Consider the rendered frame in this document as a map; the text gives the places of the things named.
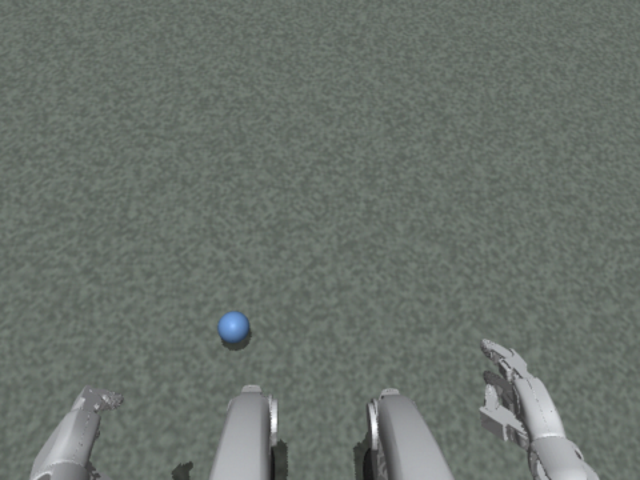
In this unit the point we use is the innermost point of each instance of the left robot hand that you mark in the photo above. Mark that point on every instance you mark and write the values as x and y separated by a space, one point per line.
73 439

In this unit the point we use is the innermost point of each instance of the right robot arm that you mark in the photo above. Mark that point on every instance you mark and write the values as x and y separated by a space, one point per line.
557 458

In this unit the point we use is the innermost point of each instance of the ball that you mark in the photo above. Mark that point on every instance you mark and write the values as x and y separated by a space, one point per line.
233 327

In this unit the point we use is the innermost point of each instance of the right robot hand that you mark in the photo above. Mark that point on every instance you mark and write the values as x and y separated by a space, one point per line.
529 412

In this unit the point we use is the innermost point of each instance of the left robot arm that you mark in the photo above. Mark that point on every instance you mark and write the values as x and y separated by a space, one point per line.
62 471

